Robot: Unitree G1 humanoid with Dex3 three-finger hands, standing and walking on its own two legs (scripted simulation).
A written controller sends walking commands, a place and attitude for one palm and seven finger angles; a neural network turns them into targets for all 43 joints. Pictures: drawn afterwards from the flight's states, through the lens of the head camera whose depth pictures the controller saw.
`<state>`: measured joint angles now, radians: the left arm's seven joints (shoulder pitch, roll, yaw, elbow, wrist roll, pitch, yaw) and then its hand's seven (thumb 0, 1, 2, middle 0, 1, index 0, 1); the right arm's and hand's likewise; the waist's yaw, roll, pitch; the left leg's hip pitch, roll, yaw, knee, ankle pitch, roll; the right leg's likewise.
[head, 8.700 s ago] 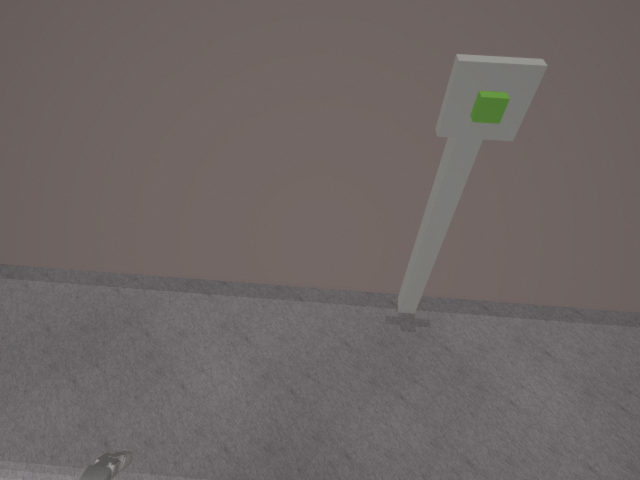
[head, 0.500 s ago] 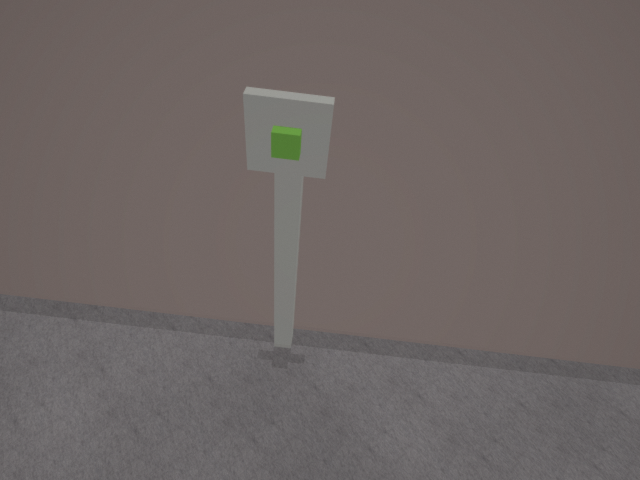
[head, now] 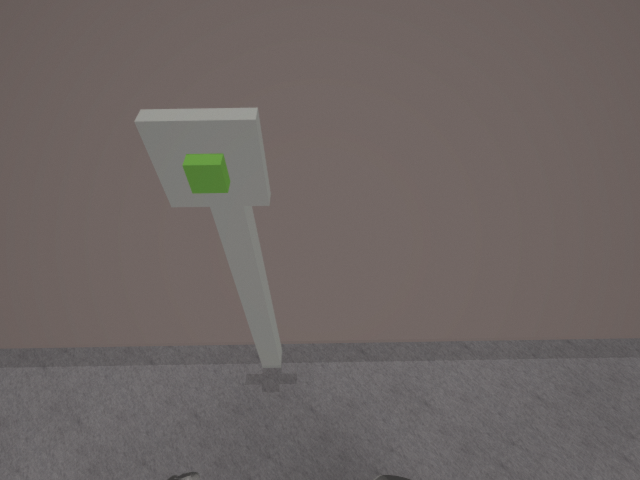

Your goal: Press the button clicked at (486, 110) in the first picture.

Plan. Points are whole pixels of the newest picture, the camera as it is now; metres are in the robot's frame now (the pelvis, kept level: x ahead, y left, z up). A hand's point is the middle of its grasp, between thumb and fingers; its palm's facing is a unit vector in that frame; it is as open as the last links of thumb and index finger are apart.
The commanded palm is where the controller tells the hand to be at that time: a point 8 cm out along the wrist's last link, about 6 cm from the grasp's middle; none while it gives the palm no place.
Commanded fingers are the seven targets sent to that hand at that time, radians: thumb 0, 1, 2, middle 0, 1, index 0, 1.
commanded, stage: come to a stop and stand still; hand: left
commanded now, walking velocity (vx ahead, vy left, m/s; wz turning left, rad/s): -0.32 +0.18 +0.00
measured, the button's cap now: (208, 172) +0.51 +0.17 +0.10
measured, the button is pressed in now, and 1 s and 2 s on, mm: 0 0 0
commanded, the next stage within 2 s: look again from close up in 0.90 s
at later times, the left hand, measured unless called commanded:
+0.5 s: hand out of the picture +0.01 +0.27 -0.16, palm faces +0.07 -0.96 -0.26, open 7.3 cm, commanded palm none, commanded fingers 0.00 0.90 0.90 -0.20 -0.30 -0.20 -0.30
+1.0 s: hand out of the picture -0.04 +0.26 -0.16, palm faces +0.01 -0.98 -0.18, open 7.3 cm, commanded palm none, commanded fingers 0.00 0.90 0.90 -0.20 -0.30 -0.20 -0.30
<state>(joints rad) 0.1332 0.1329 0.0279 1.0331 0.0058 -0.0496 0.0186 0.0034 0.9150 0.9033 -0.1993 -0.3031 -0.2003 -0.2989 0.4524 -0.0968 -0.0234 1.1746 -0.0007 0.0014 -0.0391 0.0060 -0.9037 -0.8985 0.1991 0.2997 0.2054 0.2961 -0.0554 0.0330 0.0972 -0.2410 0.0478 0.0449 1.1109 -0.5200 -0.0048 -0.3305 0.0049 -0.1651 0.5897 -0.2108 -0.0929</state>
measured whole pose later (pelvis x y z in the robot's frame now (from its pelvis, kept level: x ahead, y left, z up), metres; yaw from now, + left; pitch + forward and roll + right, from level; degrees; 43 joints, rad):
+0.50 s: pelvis -0.03 +0.07 +0.01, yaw -1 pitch -3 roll +1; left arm 0.30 0.20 0.04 0.98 0.02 0.07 0.04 0.01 0.91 0.90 -0.20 -0.30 -0.20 -0.30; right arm 0.24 -0.19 -0.03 0.89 -0.03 0.03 -0.02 0.00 -0.91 -0.90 0.19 0.30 0.20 0.30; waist 0.02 0.00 -0.02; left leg -0.18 -0.03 0.09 0.57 -0.34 0.06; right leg -0.41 -0.05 -0.02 0.73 -0.34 -0.01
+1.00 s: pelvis -0.04 +0.09 +0.02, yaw +0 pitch -1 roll +0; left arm 0.31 0.15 -0.01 1.06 0.02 0.01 0.02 0.01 0.92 0.90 -0.20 -0.30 -0.20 -0.30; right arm 0.33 -0.18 0.01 1.06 -0.02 0.01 -0.02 0.01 -0.91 -0.90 0.20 0.30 0.20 0.30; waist -0.01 0.00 0.03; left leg -0.18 -0.07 0.09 0.42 -0.23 0.09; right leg -0.26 -0.03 0.01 0.46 -0.18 0.01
